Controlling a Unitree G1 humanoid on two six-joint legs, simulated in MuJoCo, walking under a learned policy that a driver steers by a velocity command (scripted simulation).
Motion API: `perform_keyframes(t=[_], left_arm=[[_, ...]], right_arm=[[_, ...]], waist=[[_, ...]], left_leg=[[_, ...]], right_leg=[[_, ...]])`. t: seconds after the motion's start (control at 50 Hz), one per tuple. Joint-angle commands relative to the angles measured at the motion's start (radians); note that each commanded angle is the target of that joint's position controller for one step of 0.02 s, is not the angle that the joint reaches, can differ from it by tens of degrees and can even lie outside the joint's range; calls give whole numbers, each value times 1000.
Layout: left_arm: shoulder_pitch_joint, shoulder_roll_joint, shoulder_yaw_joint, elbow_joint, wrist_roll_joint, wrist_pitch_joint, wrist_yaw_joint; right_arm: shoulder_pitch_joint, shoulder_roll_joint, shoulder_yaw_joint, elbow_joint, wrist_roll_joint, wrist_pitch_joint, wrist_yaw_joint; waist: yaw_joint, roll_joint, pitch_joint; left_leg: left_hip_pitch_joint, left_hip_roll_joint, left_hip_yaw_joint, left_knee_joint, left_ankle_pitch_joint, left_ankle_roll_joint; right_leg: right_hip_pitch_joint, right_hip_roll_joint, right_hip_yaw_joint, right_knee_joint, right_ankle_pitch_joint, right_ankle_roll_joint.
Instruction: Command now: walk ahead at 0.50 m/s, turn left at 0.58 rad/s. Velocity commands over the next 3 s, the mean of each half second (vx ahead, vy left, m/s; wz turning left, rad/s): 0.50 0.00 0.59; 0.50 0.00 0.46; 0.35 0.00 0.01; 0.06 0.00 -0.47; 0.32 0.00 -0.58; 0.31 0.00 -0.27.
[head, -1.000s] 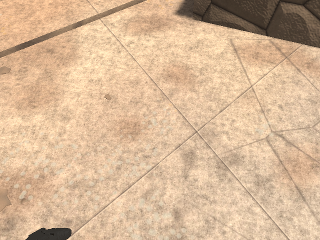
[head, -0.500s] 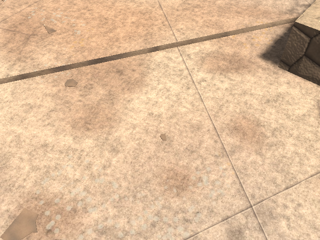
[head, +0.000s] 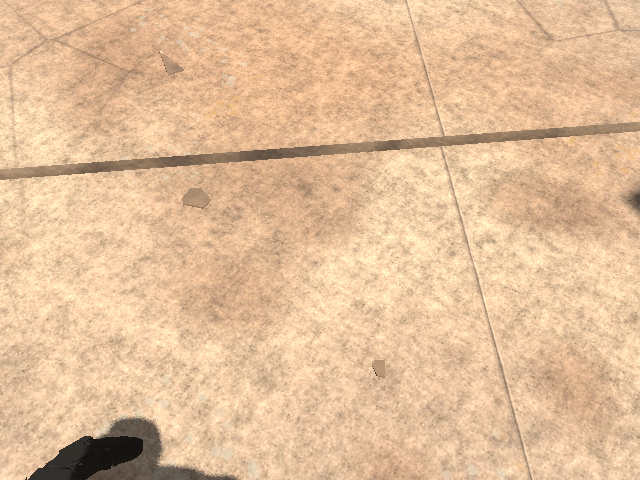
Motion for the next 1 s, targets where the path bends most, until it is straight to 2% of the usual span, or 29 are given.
perform_keyframes(t=[0.02, 0.06, 0.08, 0.1, 0.12, 0.14, 0.16, 0.18, 0.2, 0.22, 0.26, 0.3, 0.36, 0.44, 0.52, 0.56, 0.58, 0.6, 0.62, 0.64, 0.66, 0.68, 0.7, 0.72, 0.74, 0.76, 0.82, 0.92, 1.0], left_arm=[[-83, 107, 30, -86, -10, -28, -12], [-26, 131, 43, -74, -13, -38, -14], [56, 146, 56, -52, -9, -43, -9], [176, 185, 71, -37, 8, -49, -2], [305, 267, 90, -23, 28, -44, 5], [348, 257, 91, 9, 8, -31, -6], [293, 164, 67, -12, -4, -26, -4], [246, 129, 55, -18, -1, -16, 1], [203, 108, 45, -15, 5, -11, 2], [179, 88, 38, -9, 9, -10, 4], [169, 83, 37, 6, 8, -16, 6], [178, 106, 46, 26, 5, -24, 7], [188, 137, 55, 49, 7, -22, 9], [208, 164, 58, 75, 0, -7, 14], [258, 199, 68, 107, -19, 15, 14], [252, 226, 76, 110, -29, 27, 18], [249, 244, 82, 109, -35, 33, 22], [238, 251, 84, 106, -39, 41, 26], [237, 226, 73, 101, -36, 41, 30], [282, 118, 39, 68, 11, 33, 26], [294, 79, 13, 17, 10, -2, 13], [179, 176, 37, -1, -27, -28, -1], [132, 172, 32, -21, -43, -43, -6], [133, 156, 29, -10, -23, -47, 2], [154, 164, 35, 5, -4, -40, 6], [180, 164, 37, 16, -1, -26, 3], [187, 121, 27, 27, 11, 1, 4], [12, 71, 3, -10, 4, -2, -6], [-78, 88, 4, -40, -11, -12, -24]], right_arm=[[33, -158, -45, -44, 5, -2, -11], [13, -156, -47, -50, 1, 2, -13], [-2, -136, -41, -58, -1, 4, -12], [-6, -85, -22, -72, -8, 0, -7], [92, -18, -1, -95, -5, -6, -8], [147, -52, 3, -110, 16, -13, -8], [86, -146, -20, -91, 21, -8, -9], [-1, -166, -27, -105, 9, -2, -8], [-40, -153, -29, -115, -2, 1, -6], [-53, -140, -32, -121, -5, 5, -2], [-35, -97, -26, -123, 6, 15, 7], [-60, -74, -20, -139, 3, 22, 8], [-108, -63, -14, -154, 0, 21, 13], [-223, -39, -1, -177, -1, 6, 38], [-312, -39, 0, -218, 4, 5, 62], [-293, -68, -13, -227, -1, 8, 67], [-244, -92, -27, -221, -5, 13, 66], [-126, -128, -49, -194, -5, 17, 62], [49, -185, -82, -147, -1, 24, 47], [133, -280, -104, -125, 7, 33, 24], [95, -315, -96, -166, 5, 13, 31], [91, -224, -70, -164, -1, -2, 41], [60, -191, -58, -154, -5, -13, 41], [-7, -170, -50, -156, -5, -17, 40], [-63, -133, -37, -164, -13, -20, 36], [-94, -118, -29, -174, -23, -21, 31], [-82, -125, -27, -142, -22, -33, 19], [-20, -148, -29, -86, -16, -33, 2], [47, -162, -32, -35, -7, -31, 5]], waist=[[6, 133, -43], [46, 166, -48], [93, 166, -79], [151, 122, -185], [144, -91, -340], [126, -310, -372], [149, -163, -231], [153, -89, -132], [134, -51, -68], [113, -63, -35], [92, -93, -24], [90, -70, -13], [99, -40, -10], [143, -27, 19], [163, -27, 53], [128, -50, 25], [92, -70, -16], [19, -65, -81], [-71, -31, -169], [-50, 183, -248], [9, 300, -411], [-53, 162, -359], [-31, 136, -224], [21, 44, -145], [59, 54, -112], [85, 77, -99], [96, 76, -81], [25, 91, -22], [-12, 99, 20]], left_leg=[[-38, 235, -216, -34, 179, 123], [-12, 249, -266, 28, 196, 104], [-26, 217, -255, 97, 234, 81], [-93, 163, -201, 292, 211, 46], [-371, 32, -67, 628, -71, -26], [-609, 38, -24, 844, -335, -51], [-677, 99, -43, 931, -249, -60], [-675, 132, -2, 938, -168, -64], [-644, 161, 11, 899, -107, -68], [-611, 190, 11, 855, -67, -68], [-556, 214, 36, 813, -31, -71], [-582, 224, 44, 762, 10, -82], [-619, 232, 49, 637, 125, -96], [-567, 215, 117, 408, 296, -83], [-548, 193, 173, 282, 248, -45], [-469, 145, 219, 252, 150, -6], [-388, 107, 248, 249, 97, 18], [-233, 63, 268, 212, 99, 49], [42, 41, 240, 160, 160, 90], [370, 260, -119, 153, 152, 185], [543, 449, -677, -26, -52, 363], [508, 431, -608, -84, -98, 306], [373, 395, -465, -90, -47, 267], [218, 348, -360, -94, 57, 233], [111, 320, -276, -105, 176, 214], [38, 301, -235, -127, 246, 210], [-66, 279, -131, -165, 406, 219], [-95, 222, -14, -182, 306, 152], [-7, 279, -60, -160, 226, 145]], right_leg=[[145, 54, -23, -81, 2, -18], [213, 54, -26, -104, -79, -53], [328, 55, -43, -145, -76, -80], [542, -41, 34, -128, -99, -132], [899, -267, 370, -152, -224, -256], [982, -385, 726, -261, -506, -342], [872, -346, 629, -296, -636, -302], [747, -303, 463, -299, -547, -260], [632, -257, 344, -319, -418, -245], [560, -222, 255, -342, -325, -235], [494, -191, 139, -386, -229, -234], [489, -199, 66, -416, -144, -255], [534, -207, -30, -429, -31, -263], [564, -183, -168, -426, 32, -230], [662, -218, -225, -395, 114, -209], [707, -225, -263, -299, 396, -189], [720, -223, -282, -205, 576, -179], [695, -206, -307, -40, 679, -162], [555, -170, -328, 194, 595, -127], [193, -78, -326, 542, -83, -77], [-83, 101, -114, 804, -633, -48], [-193, 39, -1, 833, -561, -63], [-211, 3, -20, 770, -475, -81], [-156, -38, -21, 675, -405, -79], [-87, -68, -22, 597, -360, -70], [-29, -82, -24, 572, -330, -61], [13, -77, -59, 466, -256, -16], [51, -37, -80, 109, 71, -4], [43, -13, -69, -18, 98, -35]])
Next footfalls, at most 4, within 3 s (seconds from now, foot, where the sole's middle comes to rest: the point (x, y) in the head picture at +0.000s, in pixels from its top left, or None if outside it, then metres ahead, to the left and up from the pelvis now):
0.10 right None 0.24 -0.14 -0.78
0.62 left None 0.45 0.18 -0.78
1.12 right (240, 325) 0.82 0.13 -0.78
1.58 left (128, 325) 0.83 0.39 -0.78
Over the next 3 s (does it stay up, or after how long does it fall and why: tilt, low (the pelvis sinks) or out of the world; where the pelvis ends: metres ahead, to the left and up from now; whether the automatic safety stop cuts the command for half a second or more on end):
stays up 1.14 0.20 -0.01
